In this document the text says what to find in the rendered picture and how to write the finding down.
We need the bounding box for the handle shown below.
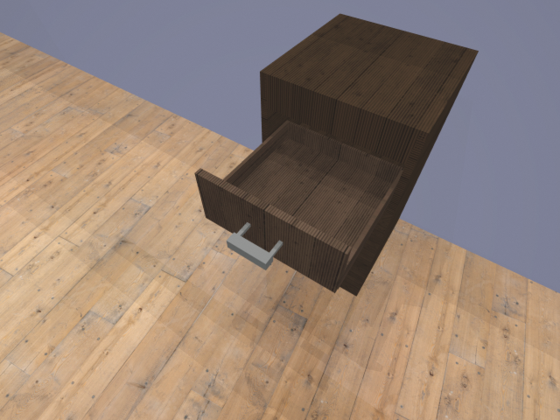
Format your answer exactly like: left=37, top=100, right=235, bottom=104
left=227, top=222, right=283, bottom=270

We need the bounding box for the drawer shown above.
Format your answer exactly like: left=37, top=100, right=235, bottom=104
left=194, top=120, right=404, bottom=293

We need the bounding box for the cabinet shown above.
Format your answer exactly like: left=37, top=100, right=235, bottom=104
left=260, top=14, right=478, bottom=297

